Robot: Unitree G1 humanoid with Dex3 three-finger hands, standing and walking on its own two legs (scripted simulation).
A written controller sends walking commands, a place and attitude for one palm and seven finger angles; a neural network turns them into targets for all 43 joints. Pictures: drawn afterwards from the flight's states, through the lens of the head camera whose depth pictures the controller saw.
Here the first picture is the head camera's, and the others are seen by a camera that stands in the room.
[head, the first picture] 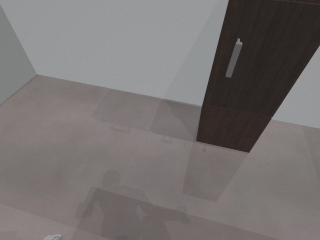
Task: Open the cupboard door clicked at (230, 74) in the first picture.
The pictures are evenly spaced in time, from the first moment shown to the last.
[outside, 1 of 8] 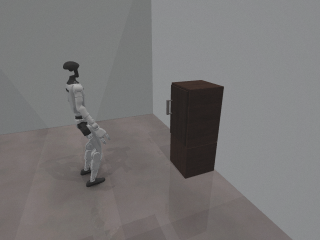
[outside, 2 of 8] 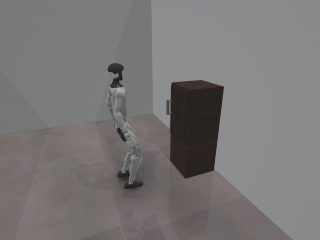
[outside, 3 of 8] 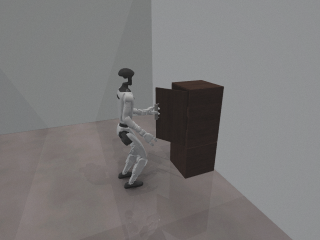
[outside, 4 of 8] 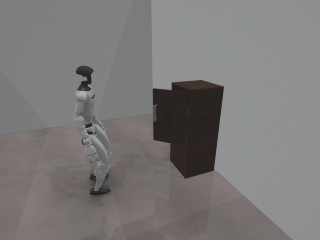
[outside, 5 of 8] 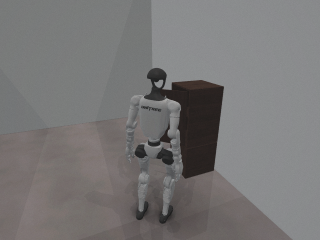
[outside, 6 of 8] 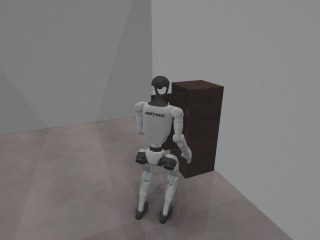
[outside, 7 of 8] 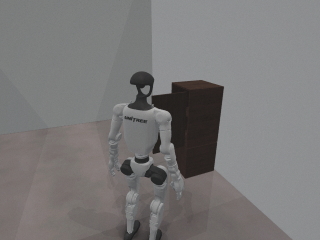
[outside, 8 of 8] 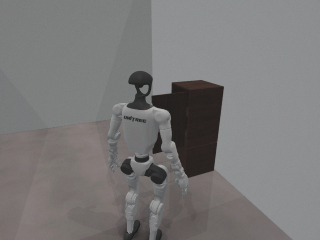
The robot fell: no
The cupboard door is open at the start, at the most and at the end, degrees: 0 93 93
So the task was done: yes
